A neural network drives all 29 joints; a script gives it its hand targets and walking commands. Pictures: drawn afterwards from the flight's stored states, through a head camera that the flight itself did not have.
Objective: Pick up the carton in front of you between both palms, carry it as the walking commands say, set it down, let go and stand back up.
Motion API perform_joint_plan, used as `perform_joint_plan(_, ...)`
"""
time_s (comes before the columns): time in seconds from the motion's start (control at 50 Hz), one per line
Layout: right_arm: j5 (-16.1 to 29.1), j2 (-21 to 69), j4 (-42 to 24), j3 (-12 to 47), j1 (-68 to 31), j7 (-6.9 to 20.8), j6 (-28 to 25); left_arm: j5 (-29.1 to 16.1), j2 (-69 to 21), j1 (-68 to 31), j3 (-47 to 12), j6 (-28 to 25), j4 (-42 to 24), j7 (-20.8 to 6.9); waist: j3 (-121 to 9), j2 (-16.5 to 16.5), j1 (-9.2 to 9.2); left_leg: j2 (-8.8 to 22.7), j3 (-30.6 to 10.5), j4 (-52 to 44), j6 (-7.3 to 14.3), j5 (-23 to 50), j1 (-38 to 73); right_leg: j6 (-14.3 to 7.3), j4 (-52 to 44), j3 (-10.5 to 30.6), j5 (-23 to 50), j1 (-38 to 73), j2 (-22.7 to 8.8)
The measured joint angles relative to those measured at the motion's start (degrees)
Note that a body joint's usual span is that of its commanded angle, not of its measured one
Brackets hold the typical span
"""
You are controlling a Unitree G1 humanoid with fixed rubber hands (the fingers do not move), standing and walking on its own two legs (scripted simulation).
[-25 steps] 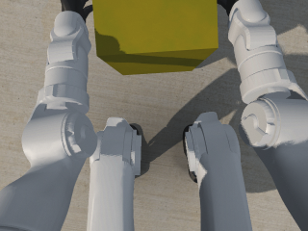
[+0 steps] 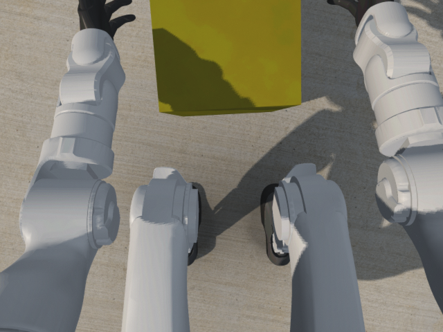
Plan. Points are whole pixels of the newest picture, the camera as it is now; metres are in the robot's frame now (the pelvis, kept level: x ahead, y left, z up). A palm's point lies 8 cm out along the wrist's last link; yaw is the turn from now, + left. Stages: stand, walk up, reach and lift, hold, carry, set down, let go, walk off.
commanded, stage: set down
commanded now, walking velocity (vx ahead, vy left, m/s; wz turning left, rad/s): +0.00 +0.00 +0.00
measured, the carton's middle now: (225, 57) +0.52 +0.00 -0.27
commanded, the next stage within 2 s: let go in 0.78 s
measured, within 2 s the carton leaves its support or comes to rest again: neither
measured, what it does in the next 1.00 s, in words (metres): rises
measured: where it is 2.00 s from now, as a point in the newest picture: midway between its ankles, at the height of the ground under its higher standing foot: (231, 237)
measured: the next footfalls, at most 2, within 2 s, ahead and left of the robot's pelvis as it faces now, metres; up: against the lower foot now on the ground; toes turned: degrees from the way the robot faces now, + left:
none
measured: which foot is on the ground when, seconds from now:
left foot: down 0.00-1.00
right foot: down 0.00-1.00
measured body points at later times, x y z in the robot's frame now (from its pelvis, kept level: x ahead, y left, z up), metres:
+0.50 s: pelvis +0.02 +0.00 +0.14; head +0.34 +0.00 +0.45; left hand +0.54 +0.20 +0.02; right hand +0.56 -0.20 +0.02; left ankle +0.11 +0.12 -0.36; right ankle +0.10 -0.12 -0.36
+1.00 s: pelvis +0.06 +0.00 +0.27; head +0.33 +0.00 +0.63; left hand +0.51 +0.20 +0.15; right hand +0.52 -0.21 +0.15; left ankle +0.11 +0.12 -0.36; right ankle +0.10 -0.12 -0.36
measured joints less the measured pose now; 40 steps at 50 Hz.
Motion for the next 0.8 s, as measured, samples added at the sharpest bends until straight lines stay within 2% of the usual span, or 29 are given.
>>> perform_joint_plan(0.12, -4.2, 2.4, 0.3, -3.9, 3.4, 0.0, 0.3, 3.6, -1.6, 3.3, 3.5, 0.6, -0.5, -0.8, -8.6, 0.2, 0.43, -0.1, -0.5, -7.6, 0.1, 0.5, 2.5, -0.2, -7.7, 0.0, 0.5, 2.6, -0.2)
perform_joint_plan(0.28, -7.5, 3.1, -0.1, -6.8, 6.1, 1.4, -0.4, 5.3, -2.9, 4.7, 5.5, 0.2, 0.1, -2.5, -15.1, 0.6, 0.25, -0.3, -0.9, -16.8, 0.3, 2.5, 5.2, -0.1, -17.1, 0.3, 2.4, 5.5, -0.5)
perform_joint_plan(0.52, -8.0, 3.2, -9.2, -7.7, 11.2, 3.7, 3.0, 5.8, -3.1, 11.4, 5.6, 3.4, -10.1, -2.6, -16.8, 0.1, 0.29, -0.1, -1.5, -30.1, 0.4, 5.7, 13.9, -0.2, -30.5, 0.7, 5.9, 14.2, -0.4)
perform_joint_plan(0.64, -8.9, 3.3, -7.4, -8.5, 12.4, 5.0, 2.9, 6.4, -3.7, 12.3, 6.5, 3.4, -8.6, -3.4, -19.4, 0.3, 0.18, -0.2, -2.1, -37.5, 0.4, 7.3, 20.0, -0.3, -38.1, 0.7, 7.4, 20.4, -0.6)
perform_joint_plan(0.8, -11.7, 5.6, -5.6, -11.1, 15.4, 5.8, 0.5, 10.0, -5.8, 15.3, 8.5, 1.0, -6.5, -5.1, -21.6, 0.0, -0.02, 0.2, -2.1, -48.9, 0.7, 10.7, 28.1, -0.3, -49.5, 1.3, 10.9, 28.4, -0.7)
